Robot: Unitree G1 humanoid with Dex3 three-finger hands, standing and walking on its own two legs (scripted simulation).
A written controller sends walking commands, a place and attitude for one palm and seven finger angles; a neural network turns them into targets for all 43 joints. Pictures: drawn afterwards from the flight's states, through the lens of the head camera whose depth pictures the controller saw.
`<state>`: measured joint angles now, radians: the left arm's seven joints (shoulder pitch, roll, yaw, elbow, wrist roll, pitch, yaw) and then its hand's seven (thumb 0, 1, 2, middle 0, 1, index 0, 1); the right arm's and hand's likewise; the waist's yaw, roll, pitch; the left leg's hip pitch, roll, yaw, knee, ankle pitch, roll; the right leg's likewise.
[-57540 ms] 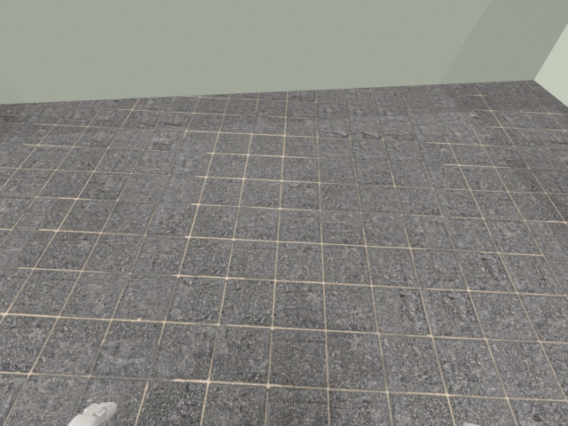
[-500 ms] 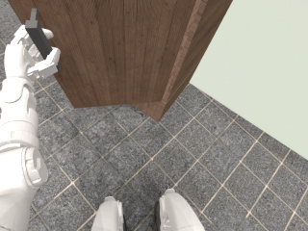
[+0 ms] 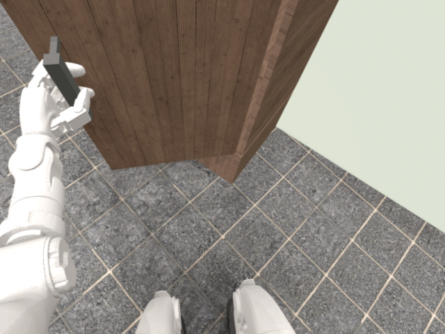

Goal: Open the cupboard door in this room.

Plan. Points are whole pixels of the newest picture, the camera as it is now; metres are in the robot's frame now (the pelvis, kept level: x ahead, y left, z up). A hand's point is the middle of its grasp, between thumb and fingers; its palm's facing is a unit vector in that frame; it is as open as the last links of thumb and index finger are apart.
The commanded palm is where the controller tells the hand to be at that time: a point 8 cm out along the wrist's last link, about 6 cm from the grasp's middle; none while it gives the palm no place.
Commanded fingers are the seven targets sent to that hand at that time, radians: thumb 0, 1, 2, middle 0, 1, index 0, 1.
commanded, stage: pull the door open along its arc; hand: left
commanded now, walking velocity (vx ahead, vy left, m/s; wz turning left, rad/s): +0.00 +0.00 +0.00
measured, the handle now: (71, 82) +0.55 +0.23 +0.05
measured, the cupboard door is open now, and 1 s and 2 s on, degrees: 47 89 89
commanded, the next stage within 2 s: open thumb and fingers to let go in 0.84 s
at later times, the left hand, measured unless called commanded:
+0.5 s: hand (126, 178) +0.36 +0.13 +0.05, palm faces +0.39 -0.92 +0.03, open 6.3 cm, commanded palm +0.30 +0.18 +0.05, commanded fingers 0.00 0.90 0.90 -0.40 -1.35 -0.40 -1.35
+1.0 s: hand (186, 224) +0.29 +0.04 +0.05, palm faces +0.41 -0.91 -0.04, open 6.2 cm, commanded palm +0.25 +0.09 +0.05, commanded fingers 0.00 0.62 0.78 -0.38 -1.32 -0.38 -1.32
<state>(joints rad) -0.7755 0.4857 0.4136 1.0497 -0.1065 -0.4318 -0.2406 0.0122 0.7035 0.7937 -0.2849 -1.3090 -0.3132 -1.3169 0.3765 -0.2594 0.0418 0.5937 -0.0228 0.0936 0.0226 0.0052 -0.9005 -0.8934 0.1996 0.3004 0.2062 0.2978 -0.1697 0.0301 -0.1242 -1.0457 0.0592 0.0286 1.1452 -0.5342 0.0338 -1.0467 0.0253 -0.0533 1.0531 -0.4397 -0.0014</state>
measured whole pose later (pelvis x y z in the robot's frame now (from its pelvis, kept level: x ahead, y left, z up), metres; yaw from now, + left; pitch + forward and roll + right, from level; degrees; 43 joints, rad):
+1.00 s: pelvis +0.00 -0.05 +0.02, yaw +5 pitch +15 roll +1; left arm 0.11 -0.10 -0.22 0.26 0.14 -0.41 0.58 0.01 0.66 0.77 -0.31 -1.32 -0.33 -1.33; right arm 0.20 -0.20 -0.01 0.60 -0.09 -0.05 0.02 0.01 -0.90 -0.89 0.20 0.30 0.20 0.30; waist -0.02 0.02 -0.15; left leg -0.80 0.03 -0.02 1.04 -0.50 -0.04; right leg -0.82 -0.01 -0.10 1.05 -0.49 -0.07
